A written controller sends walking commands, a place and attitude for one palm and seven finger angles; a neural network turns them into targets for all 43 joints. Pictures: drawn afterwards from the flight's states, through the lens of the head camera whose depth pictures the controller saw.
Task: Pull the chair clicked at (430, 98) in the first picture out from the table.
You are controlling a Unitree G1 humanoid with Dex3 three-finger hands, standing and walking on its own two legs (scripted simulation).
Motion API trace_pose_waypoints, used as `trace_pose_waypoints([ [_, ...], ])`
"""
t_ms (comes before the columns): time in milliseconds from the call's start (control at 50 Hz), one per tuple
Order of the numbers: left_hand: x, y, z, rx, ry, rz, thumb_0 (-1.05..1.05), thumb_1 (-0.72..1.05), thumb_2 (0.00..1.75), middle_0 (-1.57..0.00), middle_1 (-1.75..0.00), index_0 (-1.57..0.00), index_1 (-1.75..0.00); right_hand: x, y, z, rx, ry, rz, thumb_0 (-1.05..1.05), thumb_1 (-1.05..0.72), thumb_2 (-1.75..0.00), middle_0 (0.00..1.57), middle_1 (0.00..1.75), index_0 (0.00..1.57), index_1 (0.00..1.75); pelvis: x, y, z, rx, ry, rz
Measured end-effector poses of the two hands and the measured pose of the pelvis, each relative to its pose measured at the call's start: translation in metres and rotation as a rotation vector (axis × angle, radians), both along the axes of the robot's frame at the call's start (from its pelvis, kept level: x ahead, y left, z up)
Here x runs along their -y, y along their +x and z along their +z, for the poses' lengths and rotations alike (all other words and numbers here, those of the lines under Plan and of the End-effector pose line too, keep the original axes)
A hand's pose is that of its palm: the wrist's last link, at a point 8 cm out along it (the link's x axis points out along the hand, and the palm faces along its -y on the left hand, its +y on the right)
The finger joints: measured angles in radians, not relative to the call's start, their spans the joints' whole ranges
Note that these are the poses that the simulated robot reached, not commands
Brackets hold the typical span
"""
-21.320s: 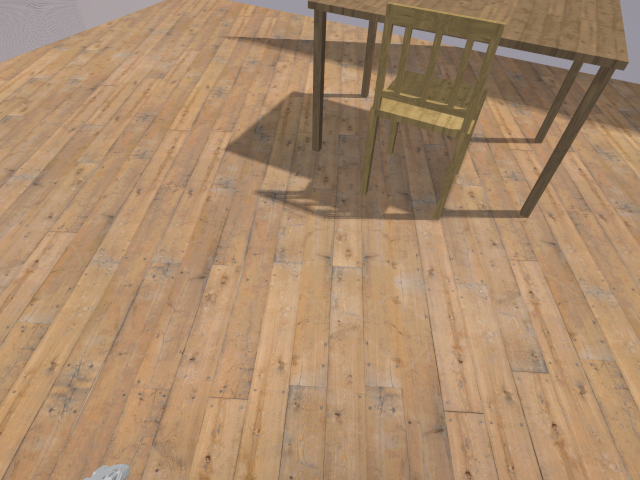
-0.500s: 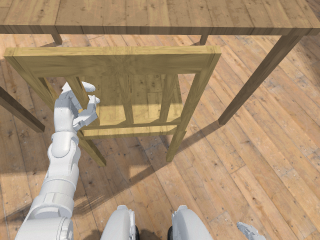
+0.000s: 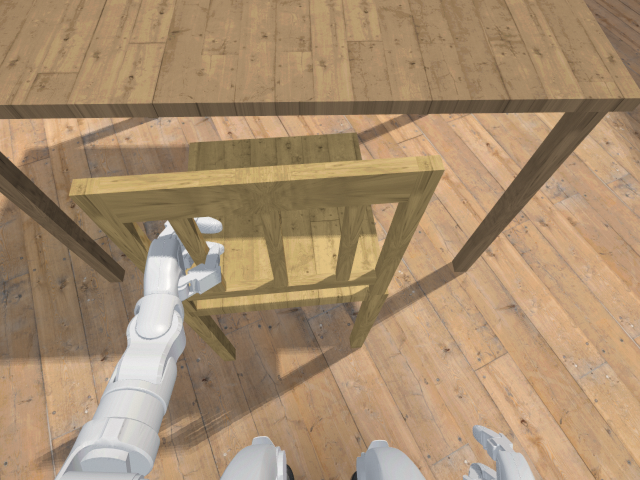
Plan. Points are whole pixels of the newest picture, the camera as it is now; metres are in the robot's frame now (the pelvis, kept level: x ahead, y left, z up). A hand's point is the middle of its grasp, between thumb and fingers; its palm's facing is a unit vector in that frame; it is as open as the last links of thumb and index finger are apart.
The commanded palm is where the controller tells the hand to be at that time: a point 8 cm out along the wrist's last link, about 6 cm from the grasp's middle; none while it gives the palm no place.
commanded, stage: step backward, pulling the chair out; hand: left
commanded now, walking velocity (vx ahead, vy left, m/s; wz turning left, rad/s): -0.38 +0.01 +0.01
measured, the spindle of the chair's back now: (276, 250) +0.42 +0.06 -0.06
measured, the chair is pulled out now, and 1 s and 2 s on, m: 0.03 0.13 0.26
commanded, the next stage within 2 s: none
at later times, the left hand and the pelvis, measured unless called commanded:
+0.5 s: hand (226, 295) +0.34 +0.12 -0.02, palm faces -0.01 -0.99 -0.13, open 5.2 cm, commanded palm +0.32 +0.17 -0.02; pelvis -0.02 +0.00 +0.05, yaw -4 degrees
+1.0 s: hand (228, 350) +0.27 +0.11 -0.02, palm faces -0.05 -0.99 -0.12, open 5.2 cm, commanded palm +0.26 +0.16 -0.01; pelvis -0.08 +0.01 +0.05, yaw -3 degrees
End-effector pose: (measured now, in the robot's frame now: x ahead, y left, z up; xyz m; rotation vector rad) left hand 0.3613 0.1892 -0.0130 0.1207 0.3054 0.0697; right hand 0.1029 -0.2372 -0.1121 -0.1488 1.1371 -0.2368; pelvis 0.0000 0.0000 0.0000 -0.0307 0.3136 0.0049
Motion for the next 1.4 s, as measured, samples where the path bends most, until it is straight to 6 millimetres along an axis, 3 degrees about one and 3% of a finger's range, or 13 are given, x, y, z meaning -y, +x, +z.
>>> trace_pose_waypoints([
  [100,0.005,-0.003,0.007,-0.112,-0.030,0.011,0.08,0.73,0.78,-0.28,-1.13,-0.43,-1.44,-0.001,-0.012,0.033,-0.023,-0.032,-0.028,0.01,-0.90,-0.90,0.20,0.30,0.20,0.30,-0.005,0.007,0.029,0.057,-0.006,-0.013],
  [240,0.005,-0.006,0.009,-0.149,-0.013,-0.059,0.07,0.73,0.77,-0.28,-1.15,-0.48,-1.44,0.014,-0.037,0.055,-0.078,-0.122,-0.046,0.01,-0.90,-0.90,0.20,0.30,0.20,0.30,-0.012,0.000,0.043,0.118,-0.014,-0.017],
  [360,0.009,-0.015,0.010,-0.156,-0.005,-0.062,0.07,0.73,0.76,-0.28,-1.14,-0.49,-1.44,0.016,-0.057,0.050,-0.090,-0.099,-0.064,0.01,-0.90,-0.90,0.20,0.30,0.20,0.30,-0.012,-0.008,0.045,0.163,0.006,-0.056],
  [520,0.023,-0.041,0.012,-0.173,0.002,-0.032,0.06,0.72,0.76,-0.28,-1.11,-0.49,-1.45,0.012,-0.074,0.039,-0.103,-0.019,-0.072,0.01,-0.90,-0.90,0.20,0.30,0.20,0.30,0.005,-0.022,0.050,0.192,-0.005,-0.062],
  [660,0.035,-0.065,0.013,-0.187,0.003,-0.015,0.06,0.72,0.75,-0.27,-1.10,-0.50,-1.45,0.032,-0.082,0.041,-0.056,-0.054,-0.070,0.01,-0.90,-0.90,0.20,0.30,0.20,0.30,0.014,-0.042,0.050,0.211,-0.003,-0.048],
  [800,0.039,-0.086,0.014,-0.202,-0.006,-0.040,0.05,0.73,0.75,-0.24,-1.09,-0.50,-1.45,0.049,-0.089,0.053,-0.004,-0.144,-0.072,0.01,-0.90,-0.90,0.20,0.30,0.20,0.30,-0.001,-0.060,0.049,0.237,-0.013,-0.034],
  [940,0.032,-0.099,0.014,-0.196,-0.009,-0.070,0.05,0.73,0.75,-0.21,-1.11,-0.49,-1.45,0.028,-0.094,0.062,0.050,-0.153,-0.043,0.01,-0.90,-0.90,0.20,0.30,0.20,0.30,-0.011,-0.075,0.048,0.255,0.008,-0.048],
  [1060,0.029,-0.112,0.015,-0.197,0.001,-0.062,0.05,0.72,0.77,-0.22,-1.10,-0.48,-1.45,-0.002,-0.104,0.050,0.062,-0.057,0.009,0.01,-0.90,-0.90,0.20,0.30,0.20,0.30,-0.007,-0.090,0.049,0.256,-0.014,-0.063],
  [1140,0.030,-0.120,0.014,-0.182,0.013,-0.039,0.05,0.70,0.78,-0.23,-1.12,-0.49,-1.45,-0.010,-0.120,0.040,0.053,0.002,0.031,0.01,-0.90,-0.90,0.20,0.30,0.20,0.30,0.005,-0.104,0.047,0.253,-0.016,-0.082],
  [1260,0.038,-0.139,0.015,-0.188,0.027,0.011,0.05,0.69,0.79,-0.25,-1.12,-0.49,-1.44,0.014,-0.157,0.024,0.013,0.034,0.001,0.01,-0.90,-0.90,0.21,0.30,0.20,0.30,0.025,-0.128,0.045,0.268,-0.054,-0.072],
  [1340,0.044,-0.154,0.015,-0.192,0.022,0.029,0.05,0.70,0.78,-0.24,-1.12,-0.49,-1.44,0.046,-0.181,0.030,-0.036,-0.034,-0.054,0.01,-0.90,-0.90,0.21,0.30,0.20,0.30,0.029,-0.131,0.048,0.268,-0.019,-0.092],
  [1400,0.045,-0.161,0.016,-0.200,0.014,0.029,0.05,0.70,0.78,-0.23,-1.12,-0.50,-1.45,0.067,-0.188,0.038,-0.051,-0.109,-0.060,0.01,-0.90,-0.90,0.21,0.30,0.20,0.30,0.024,-0.132,0.049,0.258,0.001,-0.086],
])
